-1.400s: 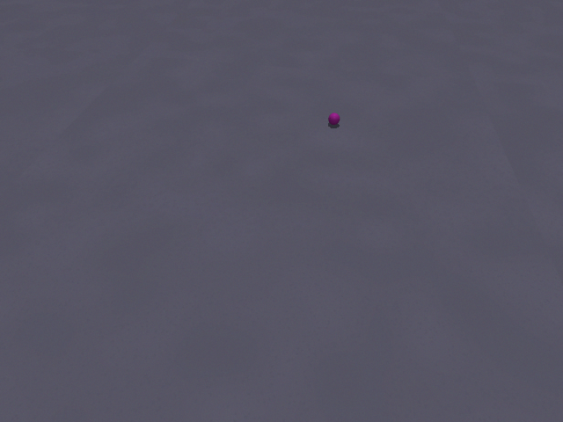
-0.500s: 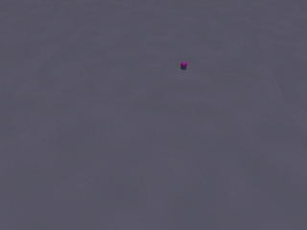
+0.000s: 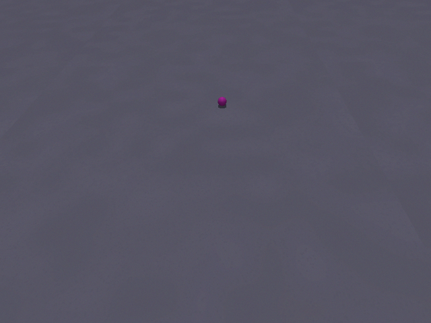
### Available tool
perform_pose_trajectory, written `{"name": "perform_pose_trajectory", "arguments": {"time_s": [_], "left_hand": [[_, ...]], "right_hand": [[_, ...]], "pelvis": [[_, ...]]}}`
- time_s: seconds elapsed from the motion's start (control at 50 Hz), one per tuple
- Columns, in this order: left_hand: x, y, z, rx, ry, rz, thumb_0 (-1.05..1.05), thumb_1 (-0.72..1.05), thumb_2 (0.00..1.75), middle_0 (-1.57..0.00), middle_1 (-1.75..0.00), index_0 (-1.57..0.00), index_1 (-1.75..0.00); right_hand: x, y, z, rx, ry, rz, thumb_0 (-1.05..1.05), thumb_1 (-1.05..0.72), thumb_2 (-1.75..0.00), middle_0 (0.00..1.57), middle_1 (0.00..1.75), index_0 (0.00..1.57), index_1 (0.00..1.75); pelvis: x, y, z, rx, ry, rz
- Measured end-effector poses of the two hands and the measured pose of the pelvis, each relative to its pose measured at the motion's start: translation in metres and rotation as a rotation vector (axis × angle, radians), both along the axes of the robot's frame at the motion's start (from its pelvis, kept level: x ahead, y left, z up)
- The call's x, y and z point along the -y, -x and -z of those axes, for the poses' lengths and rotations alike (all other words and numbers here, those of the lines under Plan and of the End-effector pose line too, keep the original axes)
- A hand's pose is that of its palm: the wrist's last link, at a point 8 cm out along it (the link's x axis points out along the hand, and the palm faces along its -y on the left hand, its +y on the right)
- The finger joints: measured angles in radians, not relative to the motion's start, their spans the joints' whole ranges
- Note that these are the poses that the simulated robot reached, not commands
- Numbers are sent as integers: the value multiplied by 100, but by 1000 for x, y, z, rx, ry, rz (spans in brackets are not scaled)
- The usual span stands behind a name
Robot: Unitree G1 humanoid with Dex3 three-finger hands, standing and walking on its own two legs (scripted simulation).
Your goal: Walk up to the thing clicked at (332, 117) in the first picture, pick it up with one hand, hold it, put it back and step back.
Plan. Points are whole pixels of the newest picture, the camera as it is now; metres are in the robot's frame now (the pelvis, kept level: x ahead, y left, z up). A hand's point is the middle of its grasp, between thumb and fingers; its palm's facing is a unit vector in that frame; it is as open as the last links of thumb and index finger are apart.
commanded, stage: walk up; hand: left
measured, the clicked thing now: (222, 101) +1.91 -0.02 -0.74
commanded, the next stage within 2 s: none
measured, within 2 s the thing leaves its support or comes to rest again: neither
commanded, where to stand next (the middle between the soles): +1.53 -0.19 m, yaw -9 degrees
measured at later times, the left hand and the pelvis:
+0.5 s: hand (127, 278) +0.28 +0.24 -0.17, palm faces -0.08 -0.94 -0.33, open 7.4 cm; pelvis +0.25 -0.04 -0.02, yaw -5 degrees
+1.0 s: hand (179, 144) +0.70 +0.14 -0.12, palm faces -0.18 -0.89 -0.42, open 7.3 cm; pelvis +0.53 -0.11 -0.02, yaw -9 degrees
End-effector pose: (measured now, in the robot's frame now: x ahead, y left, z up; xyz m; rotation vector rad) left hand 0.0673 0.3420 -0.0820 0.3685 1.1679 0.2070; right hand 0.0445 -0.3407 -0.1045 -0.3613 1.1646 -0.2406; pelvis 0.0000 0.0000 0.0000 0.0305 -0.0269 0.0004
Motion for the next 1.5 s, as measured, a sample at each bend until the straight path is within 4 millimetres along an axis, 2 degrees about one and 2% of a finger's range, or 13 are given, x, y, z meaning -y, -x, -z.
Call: {"name": "perform_pose_trajectory", "arguments": {"time_s": [0.12,0.3,0.42,0.54,0.74,0.84,0.94,1.0,1.12,1.24,1.34,1.4,1.5], "left_hand": [[35,-57,6,90,-60,7,1,91,89,-20,-30,-20,-30],[79,-91,8,-15,25,-15,0,91,89,-20,-30,-21,-30],[75,-149,28,-56,58,-1,1,90,89,-21,-30,-21,-30],[58,-246,55,-77,50,44,1,91,89,-20,-30,-21,-30],[82,-445,14,59,43,236,1,91,89,-20,-30,-20,-30],[107,-535,0,104,14,287,1,91,89,-20,-30,-20,-30],[141,-612,1,181,-24,281,1,91,89,-20,-30,-20,-30],[158,-633,-3,206,-9,255,0,91,89,-20,-30,-20,-30],[167,-643,-5,114,4,203,0,91,89,-20,-30,-21,-30],[150,-662,11,29,13,142,1,90,89,-21,-30,-21,-30],[125,-700,40,-30,16,101,1,90,89,-21,-30,-21,-30],[121,-733,47,-60,16,97,1,91,89,-20,-30,-21,-30],[132,-801,37,-25,42,145,1,91,89,-20,-30,-20,-30]], "right_hand": [[51,-50,27,-19,14,23,0,-90,-90,20,30,20,30],[37,-170,-2,91,-77,-55,0,-90,-90,20,30,20,30],[30,-246,-11,90,-50,-70,0,-90,-90,20,30,20,30],[22,-319,-10,163,8,-34,0,-90,-90,20,30,20,30],[32,-336,-18,76,-12,121,0,-90,-90,21,30,20,30],[56,-353,0,-10,-39,178,0,-90,-90,21,30,20,30],[87,-399,32,-73,-58,201,0,-90,-90,21,30,20,30],[95,-445,34,-73,-74,179,1,-90,-90,20,30,20,30],[103,-553,14,32,-92,107,1,-90,-90,20,30,20,30],[105,-649,-3,62,-67,33,0,-90,-90,20,30,20,30],[101,-727,-6,99,-9,7,0,-90,-90,20,30,20,30],[96,-757,-10,141,12,22,0,-90,-90,20,30,20,30],[89,-777,-22,122,6,70,0,-90,-90,20,30,20,30]], "pelvis": [[40,-51,23,11,32,23],[55,-128,-2,9,47,62],[51,-198,4,-3,68,77],[35,-274,21,0,29,101],[47,-379,-1,-2,1,155],[68,-439,3,-3,-8,164],[103,-501,23,1,20,161],[112,-529,17,8,17,160],[121,-585,0,-1,34,161],[120,-647,1,-11,56,143],[108,-711,18,-5,49,130],[102,-739,19,3,39,134],[105,-783,5,8,24,147]]}}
